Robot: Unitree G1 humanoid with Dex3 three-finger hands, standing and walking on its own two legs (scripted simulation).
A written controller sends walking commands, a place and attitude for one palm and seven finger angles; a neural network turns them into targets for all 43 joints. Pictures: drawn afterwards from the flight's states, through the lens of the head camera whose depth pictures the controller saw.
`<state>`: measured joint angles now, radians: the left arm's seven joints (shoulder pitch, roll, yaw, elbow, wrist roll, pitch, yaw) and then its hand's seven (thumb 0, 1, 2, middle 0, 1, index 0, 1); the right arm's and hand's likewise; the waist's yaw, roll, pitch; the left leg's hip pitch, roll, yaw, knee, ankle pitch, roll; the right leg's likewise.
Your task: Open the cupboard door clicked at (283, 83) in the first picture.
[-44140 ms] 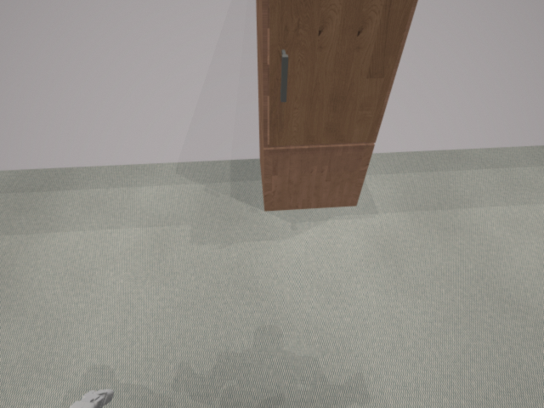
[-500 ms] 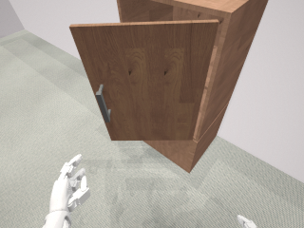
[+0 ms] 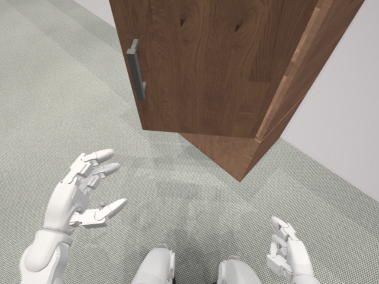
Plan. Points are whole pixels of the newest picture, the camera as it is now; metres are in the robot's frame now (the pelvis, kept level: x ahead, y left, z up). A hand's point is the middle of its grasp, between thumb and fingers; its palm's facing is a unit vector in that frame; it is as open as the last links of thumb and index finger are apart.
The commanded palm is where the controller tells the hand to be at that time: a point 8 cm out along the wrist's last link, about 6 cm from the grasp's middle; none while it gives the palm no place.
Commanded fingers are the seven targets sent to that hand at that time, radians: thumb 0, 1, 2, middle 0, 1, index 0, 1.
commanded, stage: raise the hand with hooked fingers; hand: left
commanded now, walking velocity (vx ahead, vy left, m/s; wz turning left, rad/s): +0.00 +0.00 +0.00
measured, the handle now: (138, 72) +0.60 +0.19 +0.06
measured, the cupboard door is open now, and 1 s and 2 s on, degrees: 39 39 39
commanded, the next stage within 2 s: move the hooked fingers beside the handle in 1.40 s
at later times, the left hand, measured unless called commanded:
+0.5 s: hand (69, 187) +0.27 +0.25 +0.07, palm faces +0.02 -1.00 -0.05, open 13.1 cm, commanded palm +0.25 +0.31 +0.07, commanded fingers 0.00 -0.50 0.30 -0.30 -1.20 -0.30 -1.20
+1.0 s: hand (53, 162) +0.31 +0.29 +0.07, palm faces +0.00 -1.00 -0.04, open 14.0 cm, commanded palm +0.28 +0.34 +0.08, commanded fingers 0.00 -0.50 0.30 -0.30 -1.20 -0.30 -1.20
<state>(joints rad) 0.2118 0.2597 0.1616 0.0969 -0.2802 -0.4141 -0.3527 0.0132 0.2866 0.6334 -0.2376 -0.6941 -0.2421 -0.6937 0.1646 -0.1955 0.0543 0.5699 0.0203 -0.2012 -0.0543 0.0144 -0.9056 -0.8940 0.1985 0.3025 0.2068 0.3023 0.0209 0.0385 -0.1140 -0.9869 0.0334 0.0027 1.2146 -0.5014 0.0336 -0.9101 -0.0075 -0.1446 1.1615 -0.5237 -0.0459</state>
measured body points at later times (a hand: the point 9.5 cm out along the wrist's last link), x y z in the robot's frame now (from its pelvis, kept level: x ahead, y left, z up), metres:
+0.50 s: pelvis +0.01 +0.02 +0.02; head +0.09 +0.04 +0.46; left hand +0.26 +0.30 +0.07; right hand +0.19 -0.23 -0.05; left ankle +0.05 +0.10 -0.64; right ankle +0.03 -0.10 -0.64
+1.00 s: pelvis +0.02 +0.02 +0.03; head +0.10 +0.03 +0.47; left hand +0.31 +0.35 +0.08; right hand +0.17 -0.24 -0.06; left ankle +0.05 +0.10 -0.64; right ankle +0.03 -0.10 -0.64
